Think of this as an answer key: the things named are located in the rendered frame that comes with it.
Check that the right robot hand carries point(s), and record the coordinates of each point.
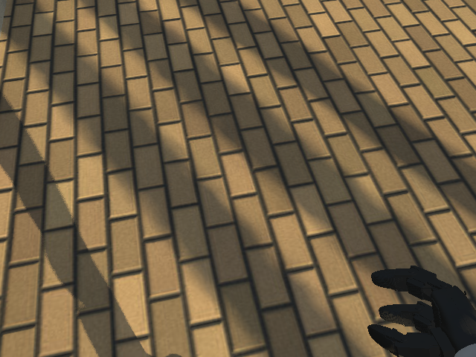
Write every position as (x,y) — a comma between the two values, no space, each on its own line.
(446,327)

